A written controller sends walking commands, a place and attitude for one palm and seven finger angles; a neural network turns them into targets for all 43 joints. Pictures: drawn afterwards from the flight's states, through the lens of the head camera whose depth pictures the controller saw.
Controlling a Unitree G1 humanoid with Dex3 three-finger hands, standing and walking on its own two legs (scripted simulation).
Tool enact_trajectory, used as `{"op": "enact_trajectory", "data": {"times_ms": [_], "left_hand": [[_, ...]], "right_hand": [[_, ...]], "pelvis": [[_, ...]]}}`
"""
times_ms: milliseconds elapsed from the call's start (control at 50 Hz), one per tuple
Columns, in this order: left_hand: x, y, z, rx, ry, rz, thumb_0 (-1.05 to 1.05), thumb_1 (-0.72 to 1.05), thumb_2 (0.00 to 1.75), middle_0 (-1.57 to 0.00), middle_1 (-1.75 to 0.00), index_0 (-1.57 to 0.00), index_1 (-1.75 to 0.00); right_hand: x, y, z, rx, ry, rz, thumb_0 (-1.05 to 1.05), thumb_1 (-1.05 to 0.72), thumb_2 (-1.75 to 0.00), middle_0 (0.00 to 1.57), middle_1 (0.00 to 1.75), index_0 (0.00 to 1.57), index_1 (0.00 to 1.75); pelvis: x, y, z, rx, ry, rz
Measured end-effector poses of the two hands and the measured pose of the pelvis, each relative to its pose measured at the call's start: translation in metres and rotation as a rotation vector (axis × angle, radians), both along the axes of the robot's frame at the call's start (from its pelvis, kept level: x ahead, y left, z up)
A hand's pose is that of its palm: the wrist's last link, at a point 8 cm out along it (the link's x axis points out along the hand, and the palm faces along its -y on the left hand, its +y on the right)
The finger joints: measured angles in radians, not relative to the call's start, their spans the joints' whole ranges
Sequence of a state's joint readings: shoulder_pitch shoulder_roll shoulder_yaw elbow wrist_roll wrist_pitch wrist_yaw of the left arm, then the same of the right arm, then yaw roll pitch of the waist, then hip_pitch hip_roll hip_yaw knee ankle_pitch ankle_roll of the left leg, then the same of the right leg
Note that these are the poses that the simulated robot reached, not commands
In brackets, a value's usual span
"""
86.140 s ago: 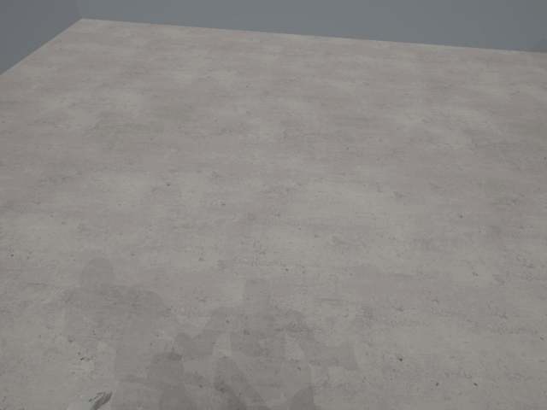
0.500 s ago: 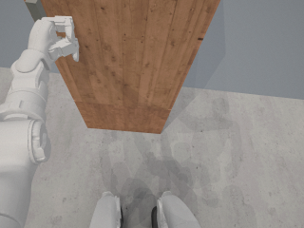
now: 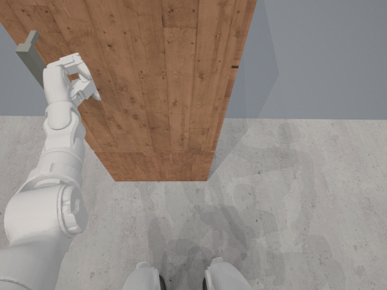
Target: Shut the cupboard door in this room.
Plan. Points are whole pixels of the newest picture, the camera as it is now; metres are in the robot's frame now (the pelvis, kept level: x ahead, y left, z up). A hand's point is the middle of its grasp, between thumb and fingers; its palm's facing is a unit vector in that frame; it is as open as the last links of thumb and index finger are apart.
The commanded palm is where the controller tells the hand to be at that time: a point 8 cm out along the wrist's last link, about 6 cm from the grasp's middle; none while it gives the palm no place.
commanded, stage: pull the fist back off the door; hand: left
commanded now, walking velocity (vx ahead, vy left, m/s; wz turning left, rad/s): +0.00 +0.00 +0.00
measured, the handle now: (48, 71) +0.57 +0.24 +0.09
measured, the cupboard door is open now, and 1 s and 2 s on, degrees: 0 0 0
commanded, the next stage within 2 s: draw the hand back to the body in 0.40 s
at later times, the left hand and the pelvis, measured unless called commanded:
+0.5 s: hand (93, 117) +0.44 +0.14 +0.09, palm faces +0.14 -0.99 -0.03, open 3.1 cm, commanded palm +0.41 +0.18 +0.09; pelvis +0.02 -0.02 +0.02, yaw +3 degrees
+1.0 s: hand (50, 149) +0.35 +0.17 +0.15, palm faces +0.14 -0.99 -0.04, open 3.1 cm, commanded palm +0.30 +0.22 +0.15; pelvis +0.01 -0.02 +0.04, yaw +2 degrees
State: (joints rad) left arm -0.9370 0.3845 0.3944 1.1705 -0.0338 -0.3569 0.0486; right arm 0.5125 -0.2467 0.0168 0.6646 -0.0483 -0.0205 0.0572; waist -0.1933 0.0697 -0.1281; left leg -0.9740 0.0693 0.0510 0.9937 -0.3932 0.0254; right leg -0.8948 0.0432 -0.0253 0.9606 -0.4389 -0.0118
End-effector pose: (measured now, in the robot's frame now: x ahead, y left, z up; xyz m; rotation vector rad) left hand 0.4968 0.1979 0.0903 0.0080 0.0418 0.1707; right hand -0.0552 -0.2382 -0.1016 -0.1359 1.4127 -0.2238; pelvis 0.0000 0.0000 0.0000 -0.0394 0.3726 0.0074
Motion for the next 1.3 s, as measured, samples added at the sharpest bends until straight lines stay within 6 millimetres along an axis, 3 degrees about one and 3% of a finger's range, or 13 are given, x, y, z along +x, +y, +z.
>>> {"op": "enact_trajectory", "data": {"times_ms": [100, 260, 340, 420, 520, 620, 760, 860, 940, 1060, 1200, 1300], "left_hand": [[-0.025, 0.007, 0.0, 0.006, -0.044, 0.008, 0.01, 0.9, 0.9, -1.3, -1.5, -1.29, -1.5], [-0.064, -0.003, -0.006, 0.0, -0.049, -0.043, 0.01, 0.9, 0.9, -1.3, -1.5, -1.29, -1.5], [-0.08, -0.01, -0.005, -0.003, -0.056, -0.043, 0.02, 0.9, 0.9, -1.3, -1.5, -1.3, -1.5], [-0.09, -0.011, 0.0, 0.01, -0.069, -0.03, 0.02, 0.9, 0.9, -1.3, -1.5, -1.3, -1.5], [-0.088, -0.011, 0.006, 0.031, -0.074, -0.029, 0.02, 0.9, 0.9, -1.3, -1.5, -1.3, -1.5], [-0.089, -0.015, 0.014, 0.031, -0.082, -0.046, 0.02, 0.9, 0.89, -1.3, -1.5, -1.3, -1.5], [-0.118, -0.004, 0.029, 0.036, -0.078, -0.026, 0.02, 0.9, 0.89, -1.3, -1.5, -1.3, -1.5], [-0.145, 0.012, 0.043, 0.045, -0.1, -0.01, 0.02, 0.9, 0.89, -1.3, -1.5, -1.3, -1.5], [-0.164, 0.023, 0.052, 0.049, -0.107, -0.021, 0.02, 0.9, 0.89, -1.3, -1.5, -1.3, -1.5], [-0.193, 0.03, 0.065, 0.068, -0.105, -0.037, 0.02, 0.9, 0.89, -1.27, -1.46, -1.26, -1.46], [-0.227, 0.051, 0.08, 0.231, -0.054, 0.056, 0.01, 0.9, 0.89, -1.13, -1.31, -1.13, -1.31], [-0.25, 0.069, 0.093, 0.277, -0.047, 0.129, 0.02, 0.9, 0.89, -1.01, -1.18, -1.0, -1.18]], "right_hand": [[0.038, -0.011, 0.007, -0.003, -0.05, 0.024, 0.01, -0.9, -0.9, 0.2, 0.3, 0.2, 0.3], [0.133, -0.033, 0.017, -0.047, -0.251, 0.105, 0.01, -0.9, -0.9, 0.2, 0.3, 0.2, 0.3], [0.176, -0.033, 0.022, -0.047, -0.363, 0.147, 0.01, -0.91, -0.9, 0.2, 0.3, 0.2, 0.3], [0.203, -0.027, 0.024, -0.032, -0.438, 0.183, 0.01, -0.91, -0.9, 0.2, 0.3, 0.2, 0.3], [0.208, -0.018, 0.019, -0.007, -0.458, 0.202, 0.01, -0.91, -0.9, 0.2, 0.3, 0.2, 0.3], [0.186, -0.015, 0.011, 0.02, -0.418, 0.172, 0.01, -0.91, -0.9, 0.2, 0.3, 0.2, 0.3], [0.149, -0.019, 0.013, 0.036, -0.364, 0.101, 0.01, -0.9, -0.9, 0.2, 0.3, 0.2, 0.3], [0.145, -0.027, 0.023, 0.01, -0.377, 0.096, 0.01, -0.9, -0.9, 0.2, 0.3, 0.2, 0.3], [0.16, -0.033, 0.034, -0.019, -0.434, 0.111, 0.01, -0.9, -0.9, 0.2, 0.3, 0.2, 0.3], [0.205, -0.027, 0.057, -0.038, -0.584, 0.148, 0.01, -0.91, -0.9, 0.2, 0.3, 0.2, 0.3], [0.257, 0.001, 0.089, -0.03, -0.711, 0.192, 0.01, -0.91, -0.9, 0.2, 0.3, 0.2, 0.3], [0.28, 0.025, 0.102, 0.001, -0.759, 0.25, 0.01, -0.9, -0.9, 0.2, 0.3, 0.2, 0.3]], "pelvis": [[0.017, -0.004, 0.01, 0.005, -0.042, 0.01], [0.03, -0.007, 0.018, 0.011, -0.097, 0.031], [0.03, -0.008, 0.019, 0.018, -0.119, 0.035], [0.026, -0.011, 0.019, 0.027, -0.137, 0.042], [0.018, -0.016, 0.016, 0.03, -0.144, 0.054], [0.013, -0.018, 0.017, 0.033, -0.147, 0.045], [0.016, -0.02, 0.029, 0.046, -0.196, 0.02], [0.015, -0.022, 0.036, 0.047, -0.241, 0.022], [0.013, -0.021, 0.041, 0.044, -0.271, 0.029], [0.013, -0.016, 0.047, 0.044, -0.311, 0.035], [0.019, -0.009, 0.059, 0.046, -0.367, 0.041], [0.025, -0.002, 0.065, 0.046, -0.397, 0.046]]}}
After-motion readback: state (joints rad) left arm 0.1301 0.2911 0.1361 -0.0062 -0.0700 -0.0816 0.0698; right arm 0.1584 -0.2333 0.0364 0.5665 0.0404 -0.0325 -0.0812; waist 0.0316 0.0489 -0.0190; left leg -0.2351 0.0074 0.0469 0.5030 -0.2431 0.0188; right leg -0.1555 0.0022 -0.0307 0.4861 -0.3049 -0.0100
